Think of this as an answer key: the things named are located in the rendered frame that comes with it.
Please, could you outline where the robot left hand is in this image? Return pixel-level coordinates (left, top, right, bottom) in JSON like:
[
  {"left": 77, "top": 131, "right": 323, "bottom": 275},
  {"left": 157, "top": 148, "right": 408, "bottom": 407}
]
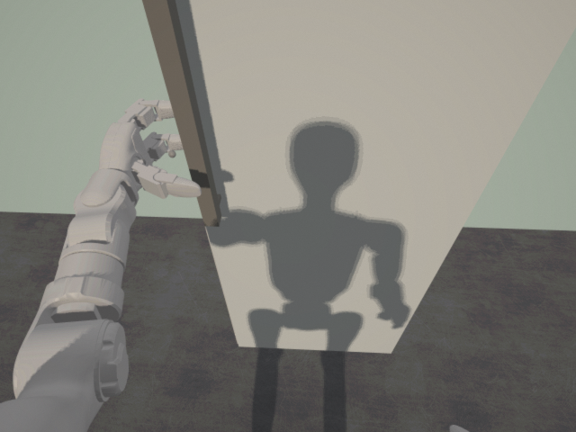
[{"left": 99, "top": 98, "right": 202, "bottom": 199}]

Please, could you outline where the left robot upper arm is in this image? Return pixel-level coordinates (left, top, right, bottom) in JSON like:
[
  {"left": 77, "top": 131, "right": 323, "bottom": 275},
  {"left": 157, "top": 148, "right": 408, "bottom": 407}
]
[{"left": 0, "top": 319, "right": 129, "bottom": 432}]

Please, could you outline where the fridge door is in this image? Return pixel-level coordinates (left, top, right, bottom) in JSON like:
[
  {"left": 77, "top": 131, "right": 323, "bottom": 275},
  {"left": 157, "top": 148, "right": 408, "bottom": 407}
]
[{"left": 175, "top": 0, "right": 576, "bottom": 354}]

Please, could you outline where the robot left forearm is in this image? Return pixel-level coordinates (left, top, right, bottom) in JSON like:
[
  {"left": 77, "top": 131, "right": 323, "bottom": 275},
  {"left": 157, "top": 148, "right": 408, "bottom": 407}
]
[{"left": 13, "top": 168, "right": 139, "bottom": 399}]

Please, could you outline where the handle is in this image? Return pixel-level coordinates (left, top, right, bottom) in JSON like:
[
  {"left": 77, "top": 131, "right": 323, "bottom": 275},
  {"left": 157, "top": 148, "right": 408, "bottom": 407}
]
[{"left": 142, "top": 0, "right": 221, "bottom": 227}]

